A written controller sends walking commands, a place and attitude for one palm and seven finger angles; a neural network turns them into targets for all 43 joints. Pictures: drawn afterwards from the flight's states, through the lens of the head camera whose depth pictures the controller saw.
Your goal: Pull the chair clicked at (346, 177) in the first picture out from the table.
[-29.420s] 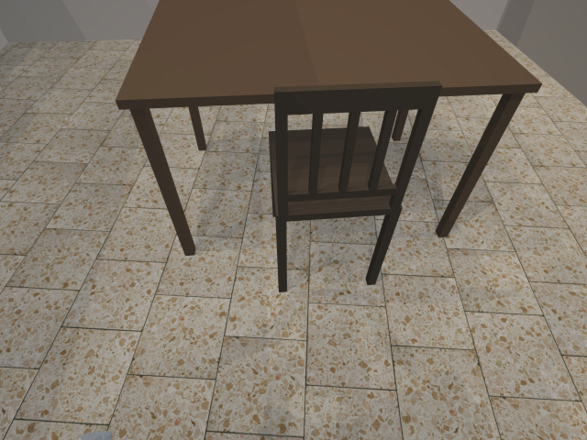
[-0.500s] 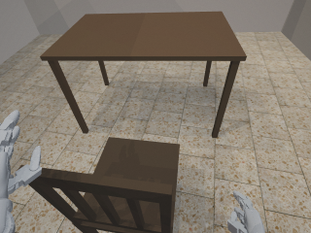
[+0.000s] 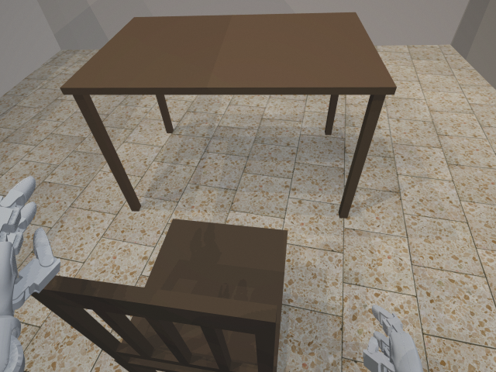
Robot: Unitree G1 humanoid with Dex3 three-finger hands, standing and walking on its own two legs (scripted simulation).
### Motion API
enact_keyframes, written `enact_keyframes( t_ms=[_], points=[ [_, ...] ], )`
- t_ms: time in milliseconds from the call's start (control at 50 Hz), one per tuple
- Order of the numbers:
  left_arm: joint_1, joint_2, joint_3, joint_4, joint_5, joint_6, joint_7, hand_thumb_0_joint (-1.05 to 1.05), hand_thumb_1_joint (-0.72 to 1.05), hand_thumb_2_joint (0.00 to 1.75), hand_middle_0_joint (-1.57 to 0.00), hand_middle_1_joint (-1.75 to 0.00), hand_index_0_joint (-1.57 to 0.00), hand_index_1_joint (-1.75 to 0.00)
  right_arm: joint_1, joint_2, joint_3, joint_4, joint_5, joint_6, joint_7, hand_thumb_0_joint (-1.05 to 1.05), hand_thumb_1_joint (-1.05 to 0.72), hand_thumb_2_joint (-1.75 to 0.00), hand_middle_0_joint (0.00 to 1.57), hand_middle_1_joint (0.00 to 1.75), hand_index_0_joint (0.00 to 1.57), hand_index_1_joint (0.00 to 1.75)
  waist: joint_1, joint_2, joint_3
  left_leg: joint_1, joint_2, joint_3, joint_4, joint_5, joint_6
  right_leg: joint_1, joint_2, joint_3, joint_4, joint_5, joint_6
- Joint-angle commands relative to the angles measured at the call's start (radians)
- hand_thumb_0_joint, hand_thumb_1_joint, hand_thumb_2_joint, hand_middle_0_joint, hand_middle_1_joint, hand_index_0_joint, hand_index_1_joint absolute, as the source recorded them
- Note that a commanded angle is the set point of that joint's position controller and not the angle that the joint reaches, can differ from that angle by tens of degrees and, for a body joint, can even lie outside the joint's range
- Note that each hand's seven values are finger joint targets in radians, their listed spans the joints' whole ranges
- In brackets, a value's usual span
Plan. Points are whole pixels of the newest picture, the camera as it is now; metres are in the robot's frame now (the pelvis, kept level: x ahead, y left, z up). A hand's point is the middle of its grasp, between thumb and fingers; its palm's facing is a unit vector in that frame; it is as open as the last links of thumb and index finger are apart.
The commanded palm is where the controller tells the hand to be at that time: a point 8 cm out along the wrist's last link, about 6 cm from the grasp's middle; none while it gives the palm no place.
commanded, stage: step back with the hand held close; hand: left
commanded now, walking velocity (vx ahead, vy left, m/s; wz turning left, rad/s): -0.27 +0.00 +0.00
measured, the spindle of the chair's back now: (172, 338) +0.20 +0.18 -0.11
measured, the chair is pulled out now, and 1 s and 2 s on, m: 0.62 0.62 0.62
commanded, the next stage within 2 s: stop stepping back and stand still in 1.46 s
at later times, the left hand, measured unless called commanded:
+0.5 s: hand (31, 312) +0.13 +0.26 +0.15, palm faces +0.40 -0.76 -0.51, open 7.4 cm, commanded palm +0.08 +0.30 +0.18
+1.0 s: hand out of the picture +0.07 +0.27 +0.16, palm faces +0.48 -0.73 -0.48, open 7.4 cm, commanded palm +0.01 +0.31 +0.18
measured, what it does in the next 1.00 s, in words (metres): shifts its weight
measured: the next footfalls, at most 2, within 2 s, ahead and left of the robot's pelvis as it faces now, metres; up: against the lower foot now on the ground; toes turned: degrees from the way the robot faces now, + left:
right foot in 1.34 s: -0.11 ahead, -0.13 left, +0.00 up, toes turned +1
left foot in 1.64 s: -0.16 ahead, +0.13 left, +0.00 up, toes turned +1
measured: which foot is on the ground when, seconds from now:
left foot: down 0.00-1.00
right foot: down 0.00-1.00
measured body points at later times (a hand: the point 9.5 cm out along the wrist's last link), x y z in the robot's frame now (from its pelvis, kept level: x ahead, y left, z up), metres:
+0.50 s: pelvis -0.07 +0.00 +0.00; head -0.04 -0.02 +0.45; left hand +0.11 +0.30 +0.18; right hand +0.11 -0.24 -0.10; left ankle -0.04 +0.13 -0.74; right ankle -0.03 -0.13 -0.74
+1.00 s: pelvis -0.12 +0.00 -0.02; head -0.10 +0.01 +0.43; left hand +0.04 +0.31 +0.19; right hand +0.05 -0.22 -0.10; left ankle -0.04 +0.13 -0.74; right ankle -0.03 -0.13 -0.74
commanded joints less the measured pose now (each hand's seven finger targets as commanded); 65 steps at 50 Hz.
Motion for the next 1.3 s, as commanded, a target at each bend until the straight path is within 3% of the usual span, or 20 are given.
enact_keyframes(
  t_ms=[0, 100, 220, 260, 400, 520, 600, 640, 720, 780, 880, 940, 980, 1020, 1080, 1120, 1160, 1180, 1220, 1280],
  points=[
    [-0.086, 0.186, 0.153, -0.130, -0.003, -0.116, 0.003, 0.00, 0.90, 0.90, -0.20, -0.30, -0.20, -0.30, -0.087, -0.118, -0.045, -0.167, -0.006, 0.010, -0.012, 0.00, -0.90, -0.90, 0.20, 0.30, 0.20, 0.30, -0.071, -0.046, -0.023, -0.017, 0.064, -0.024, -0.028, 0.386, 0.039, -0.066, -0.091, 0.074, -0.071, 0.436, -0.052],
    [0.061, 0.194, 0.166, -0.221, 0.002, -0.134, 0.005, 0.00, 0.90, 0.90, -0.20, -0.30, -0.20, -0.30, -0.109, -0.112, -0.053, -0.220, -0.010, 0.067, -0.008, 0.00, -0.90, -0.90, 0.20, 0.30, 0.20, 0.30, -0.058, 0.011, -0.166, 0.014, 0.085, -0.026, -0.046, 0.588, 0.040, 0.005, -0.086, 0.042, -0.006, 0.472, -0.042],
    [0.125, 0.226, 0.208, -0.242, -0.009, -0.144, 0.020, 0.00, 0.90, 0.90, -0.20, -0.30, -0.20, -0.30, -0.109, -0.100, -0.065, -0.238, 0.002, 0.086, -0.020, 0.00, -0.90, -0.90, 0.20, 0.30, 0.20, 0.30, -0.060, -0.024, -0.198, -0.023, 0.098, -0.038, -0.044, 0.600, 0.036, -0.008, -0.090, 0.034, 0.030, 0.440, -0.036],
    [0.113, 0.242, 0.215, -0.246, -0.010, -0.148, 0.023, 0.00, 0.90, 0.90, -0.20, -0.30, -0.20, -0.30, -0.111, -0.101, -0.070, -0.232, 0.005, 0.083, -0.025, 0.00, -0.90, -0.90, 0.20, 0.30, 0.20, 0.30, -0.061, 0.006, -0.194, -0.045, 0.097, -0.033, -0.040, 0.554, 0.039, -0.018, -0.098, 0.047, 0.026, 0.425, -0.035],
    [0.085, 0.224, 0.186, -0.241, -0.006, -0.155, 0.040, 0.00, 0.90, 0.90, -0.20, -0.30, -0.20, -0.30, -0.098, -0.110, -0.069, -0.229, 0.003, 0.058, -0.033, 0.00, -0.90, -0.90, 0.20, 0.30, 0.20, 0.30, -0.062, -0.067, -0.132, -0.153, 0.087, -0.055, -0.054, 0.260, 0.040, -0.088, -0.094, 0.073, -0.005, 0.243, -0.031],
    [0.049, 0.232, 0.184, -0.258, 0.003, -0.169, 0.057, 0.00, 0.90, 0.90, -0.20, -0.30, -0.20, -0.30, -0.074, -0.107, -0.062, -0.228, 0.002, 0.035, -0.027, 0.00, -0.90, -0.90, 0.20, 0.30, 0.20, 0.30, -0.068, -0.099, -0.080, -0.215, 0.044, -0.039, 0.003, -0.051, 0.037, -0.203, -0.127, 0.133, -0.096, -0.044, -0.051],
    [0.023, 0.255, 0.200, -0.283, 0.007, -0.181, 0.069, 0.00, 0.90, 0.90, -0.20, -0.30, -0.20, -0.30, -0.064, -0.112, -0.056, -0.222, -0.005, 0.017, -0.029, 0.00, -0.90, -0.90, 0.20, 0.30, 0.20, 0.30, -0.074, -0.106, -0.057, -0.190, 0.041, -0.056, 0.059, -0.124, 0.035, -0.330, -0.143, 0.142, -0.121, -0.195, -0.070],
    [0.021, 0.249, 0.202, -0.285, 0.010, -0.185, 0.072, 0.00, 0.90, 0.90, -0.20, -0.30, -0.20, -0.30, -0.062, -0.115, -0.052, -0.226, -0.008, 0.009, -0.030, 0.00, -0.90, -0.90, 0.20, 0.30, 0.20, 0.30, -0.075, -0.059, -0.043, -0.248, 0.062, -0.082, 0.003, -0.168, 0.044, -0.303, -0.114, 0.121, -0.086, -0.211, -0.055],
    [0.039, 0.230, 0.206, -0.304, 0.020, -0.205, 0.069, 0.00, 0.90, 0.90, -0.20, -0.30, -0.20, -0.30, -0.059, -0.129, -0.052, -0.252, 0.001, -0.019, -0.030, 0.00, -0.90, -0.90, 0.20, 0.30, 0.20, 0.30, -0.070, 0.117, -0.047, -0.510, 0.148, -0.175, -0.209, -0.352, 0.085, -0.045, -0.018, 0.046, 0.142, -0.119, -0.015],
    [0.061, 0.235, 0.210, -0.318, 0.018, -0.217, 0.059, 0.00, 0.90, 0.90, -0.20, -0.30, -0.20, -0.30, -0.053, -0.123, -0.053, -0.248, -0.001, -0.035, -0.025, 0.00, -0.90, -0.90, 0.20, 0.30, 0.20, 0.30, -0.067, 0.109, -0.068, -0.491, 0.151, -0.166, -0.168, -0.229, 0.092, -0.021, -0.022, 0.046, 0.175, 0.045, -0.015],
    [0.033, 0.241, 0.241, -0.317, 0.029, -0.239, 0.050, 0.00, 0.90, 0.90, -0.20, -0.30, -0.20, -0.30, -0.036, -0.127, -0.064, -0.233, -0.007, -0.060, -0.014, 0.00, -0.90, -0.90, 0.20, 0.30, 0.20, 0.30, -0.068, 0.081, -0.043, -0.638, 0.156, -0.142, -0.133, -0.378, 0.100, 0.028, -0.026, 0.078, 0.204, -0.008, -0.015],
    [0.019, 0.256, 0.251, -0.321, 0.025, -0.249, 0.049, 0.00, 0.90, 0.90, -0.20, -0.30, -0.20, -0.30, -0.018, -0.117, -0.072, -0.224, -0.015, -0.065, -0.004, 0.00, -0.90, -0.90, 0.20, 0.30, 0.20, 0.30, -0.073, -0.081, -0.035, -0.488, 0.072, -0.066, 0.062, -0.348, 0.059, -0.203, -0.099, 0.212, 0.012, -0.158, -0.059],
    [0.003, 0.259, 0.238, -0.327, 0.015, -0.238, 0.057, 0.00, 0.90, 0.90, -0.20, -0.30, -0.20, -0.30, 0.000, -0.105, -0.068, -0.189, -0.023, -0.053, 0.004, 0.00, -0.90, -0.90, 0.20, 0.30, 0.20, 0.30, -0.080, -0.188, -0.070, -0.264, 0.005, 0.001, 0.305, -0.194, 0.019, -0.406, -0.219, 0.311, -0.129, -0.186, -0.137],
    [-0.023, 0.258, 0.224, -0.327, 0.015, -0.224, 0.063, 0.00, 0.90, 0.90, -0.20, -0.30, -0.20, -0.30, -0.016, -0.095, -0.058, -0.169, -0.028, -0.033, 0.018, 0.00, -0.90, -0.90, 0.20, 0.30, 0.20, 0.30, -0.084, -0.264, -0.133, -0.164, -0.015, 0.017, 0.443, -0.097, 0.011, -0.438, -0.285, 0.294, -0.159, -0.111, -0.164],
    [-0.001, 0.256, 0.240, -0.337, 0.010, -0.219, 0.061, 0.00, 0.90, 0.90, -0.20, -0.30, -0.20, -0.30, -0.051, -0.097, -0.050, -0.185, -0.022, -0.020, 0.012, 0.00, -0.90, -0.90, 0.20, 0.30, 0.20, 0.30, -0.085, -0.181, -0.095, -0.194, 0.034, -0.052, 0.153, -0.126, 0.039, -0.378, -0.207, 0.189, -0.060, -0.078, -0.107],
    [0.052, 0.250, 0.263, -0.352, 0.024, -0.230, 0.062, 0.00, 0.90, 0.90, -0.20, -0.30, -0.20, -0.30, -0.060, -0.128, -0.070, -0.201, -0.022, -0.026, 0.000, 0.00, -0.90, -0.90, 0.20, 0.30, 0.20, 0.30, -0.075, 0.044, -0.093, -0.344, 0.174, -0.206, -0.105, -0.033, 0.099, -0.218, -0.046, 0.087, 0.158, 0.011, -0.022],
    [0.081, 0.256, 0.294, -0.343, 0.028, -0.241, 0.055, 0.00, 0.90, 0.90, -0.20, -0.30, -0.20, -0.30, -0.074, -0.125, -0.085, -0.214, -0.012, -0.044, 0.003, 0.00, -0.90, -0.90, 0.20, 0.30, 0.20, 0.30, -0.085, 0.265, -0.130, -0.551, 0.275, -0.266, -0.249, -0.254, 0.140, -0.050, 0.010, 0.047, 0.428, -0.093, -0.001],
    [0.063, 0.240, 0.280, -0.377, 0.024, -0.245, 0.053, 0.00, 0.90, 0.90, -0.20, -0.30, -0.20, -0.30, -0.059, -0.113, -0.084, -0.220, -0.016, -0.050, 0.002, 0.00, -0.90, -0.90, 0.20, 0.30, 0.20, 0.30, -0.091, 0.243, -0.098, -0.562, 0.276, -0.249, -0.208, -0.136, 0.154, -0.081, 0.006, 0.061, 0.457, -0.089, -0.007],
    [0.074, 0.225, 0.246, -0.396, 0.010, -0.255, 0.038, 0.00, 0.90, 0.90, -0.20, -0.30, -0.20, -0.30, -0.039, -0.118, -0.087, -0.187, -0.019, -0.068, 0.013, 0.00, -0.90, -0.90, 0.20, 0.30, 0.20, 0.30, -0.074, 0.110, -0.106, -0.335, 0.261, -0.199, -0.060, 0.265, 0.133, -0.195, -0.010, 0.049, 0.288, -0.066, -0.014],
    [0.063, 0.220, 0.221, -0.411, 0.006, -0.275, 0.024, 0.00, 0.90, 0.90, -0.20, -0.30, -0.20, -0.30, -0.020, -0.123, -0.077, -0.153, -0.034, -0.092, 0.019, 0.00, -0.90, -0.90, 0.20, 0.30, 0.20, 0.30, -0.072, 0.154, -0.142, -0.145, 0.249, -0.186, -0.015, 0.538, 0.116, -0.194, -0.004, 0.021, 0.102, 0.000, -0.015]
  ],
)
